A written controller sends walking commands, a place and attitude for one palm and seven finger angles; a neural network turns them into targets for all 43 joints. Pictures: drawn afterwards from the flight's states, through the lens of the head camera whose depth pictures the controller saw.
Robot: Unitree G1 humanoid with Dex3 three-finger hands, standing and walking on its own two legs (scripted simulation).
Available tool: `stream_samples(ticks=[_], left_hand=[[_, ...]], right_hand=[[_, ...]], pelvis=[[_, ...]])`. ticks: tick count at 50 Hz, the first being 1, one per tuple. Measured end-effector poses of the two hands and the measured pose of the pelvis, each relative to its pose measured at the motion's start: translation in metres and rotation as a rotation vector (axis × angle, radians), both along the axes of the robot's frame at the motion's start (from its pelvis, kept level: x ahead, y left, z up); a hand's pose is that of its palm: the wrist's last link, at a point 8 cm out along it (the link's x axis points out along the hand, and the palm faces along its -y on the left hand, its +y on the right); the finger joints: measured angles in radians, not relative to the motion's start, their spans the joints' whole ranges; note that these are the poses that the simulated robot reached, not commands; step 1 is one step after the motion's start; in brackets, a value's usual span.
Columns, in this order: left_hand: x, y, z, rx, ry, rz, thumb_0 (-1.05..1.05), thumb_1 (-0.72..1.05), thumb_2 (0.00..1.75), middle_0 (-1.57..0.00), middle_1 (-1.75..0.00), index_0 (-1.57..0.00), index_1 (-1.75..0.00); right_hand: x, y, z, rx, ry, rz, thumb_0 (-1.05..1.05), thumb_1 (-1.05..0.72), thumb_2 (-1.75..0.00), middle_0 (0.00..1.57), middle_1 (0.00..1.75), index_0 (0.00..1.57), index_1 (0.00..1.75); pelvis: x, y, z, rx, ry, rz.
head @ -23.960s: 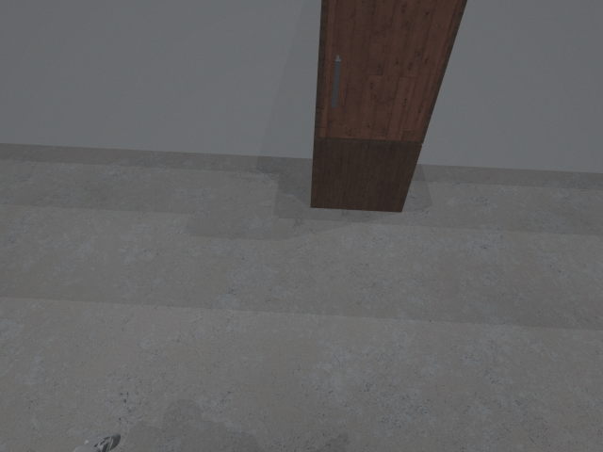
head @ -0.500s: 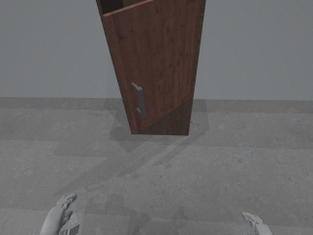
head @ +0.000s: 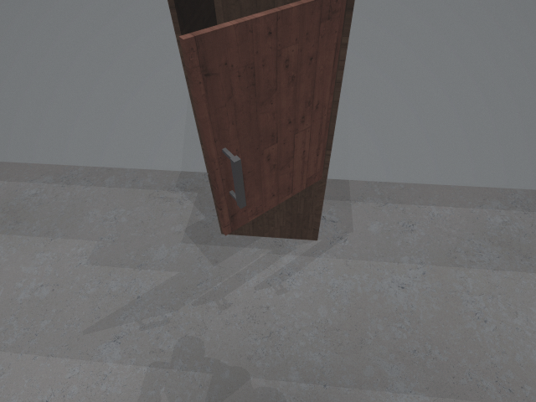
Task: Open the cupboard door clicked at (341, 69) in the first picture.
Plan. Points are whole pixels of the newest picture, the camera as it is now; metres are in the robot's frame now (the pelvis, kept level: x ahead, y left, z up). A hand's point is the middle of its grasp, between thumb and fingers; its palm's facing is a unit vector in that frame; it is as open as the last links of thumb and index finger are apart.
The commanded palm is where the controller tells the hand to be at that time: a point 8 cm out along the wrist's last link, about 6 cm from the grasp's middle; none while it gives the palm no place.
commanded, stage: let the arm hang, fingers relaxed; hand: left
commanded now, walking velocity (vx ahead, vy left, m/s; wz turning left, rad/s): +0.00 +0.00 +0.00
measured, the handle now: (234, 179) +0.64 +0.12 -0.11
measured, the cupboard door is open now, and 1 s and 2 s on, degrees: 43 43 43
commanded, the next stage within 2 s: look to check the result in 0.42 s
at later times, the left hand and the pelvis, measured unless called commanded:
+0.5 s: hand out of the picture +0.05 +0.18 -0.17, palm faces +0.02 -0.98 -0.22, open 7.3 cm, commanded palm none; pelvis +0.02 +0.00 +0.00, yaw +0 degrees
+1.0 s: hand out of the picture +0.07 +0.19 -0.17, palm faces +0.02 -0.97 -0.23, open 7.4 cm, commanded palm none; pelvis +0.04 +0.00 +0.00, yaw +0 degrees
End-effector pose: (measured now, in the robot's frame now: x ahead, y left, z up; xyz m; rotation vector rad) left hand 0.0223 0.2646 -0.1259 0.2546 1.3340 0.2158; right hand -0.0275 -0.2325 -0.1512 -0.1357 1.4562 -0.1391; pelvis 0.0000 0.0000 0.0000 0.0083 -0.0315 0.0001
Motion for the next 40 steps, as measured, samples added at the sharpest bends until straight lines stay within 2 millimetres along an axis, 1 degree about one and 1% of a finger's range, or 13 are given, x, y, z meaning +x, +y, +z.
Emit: stream_samples(ticks=[5, 10, 17, 31, 40], left_hand=[[0.012, -0.005, 0.000, -0.007, -0.024, -0.004, 0.00, 0.91, 0.90, -0.20, -0.30, -0.20, -0.30], [0.022, -0.016, -0.004, -0.039, -0.036, -0.009, 0.00, 0.91, 0.90, -0.20, -0.30, -0.20, -0.30], [0.026, -0.034, -0.011, -0.090, -0.019, -0.004, 0.00, 0.91, 0.90, -0.20, -0.30, -0.20, -0.30], [0.017, -0.032, -0.013, -0.086, 0.039, 0.022, 0.00, 0.91, 0.90, -0.20, -0.30, -0.20, -0.30], [0.024, -0.028, -0.012, -0.081, 0.037, 0.022, 0.00, 0.91, 0.90, -0.20, -0.30, -0.20, -0.30]], right_hand=[[0.008, 0.006, -0.002, 0.013, -0.018, -0.003, 0.01, -0.90, -0.90, 0.20, 0.29, 0.20, 0.30], [0.017, 0.009, 0.000, 0.012, -0.032, -0.003, 0.00, -0.90, -0.90, 0.20, 0.29, 0.20, 0.30], [0.027, 0.011, 0.002, 0.004, -0.032, -0.003, 0.00, -0.90, -0.90, 0.20, 0.29, 0.20, 0.30], [0.046, 0.012, 0.004, -0.004, -0.030, 0.000, 0.00, -0.90, -0.90, 0.20, 0.29, 0.20, 0.30], [0.057, 0.008, 0.005, -0.016, -0.036, 0.008, 0.00, -0.90, -0.90, 0.20, 0.29, 0.20, 0.30]], pelvis=[[0.004, 0.000, 0.001, 0.001, -0.002, -0.003], [0.008, 0.001, 0.001, 0.002, 0.000, -0.005], [0.015, 0.001, 0.002, 0.002, 0.008, -0.005], [0.030, 0.001, 0.003, -0.003, 0.011, -0.002], [0.036, 0.001, 0.003, -0.005, 0.015, -0.001]])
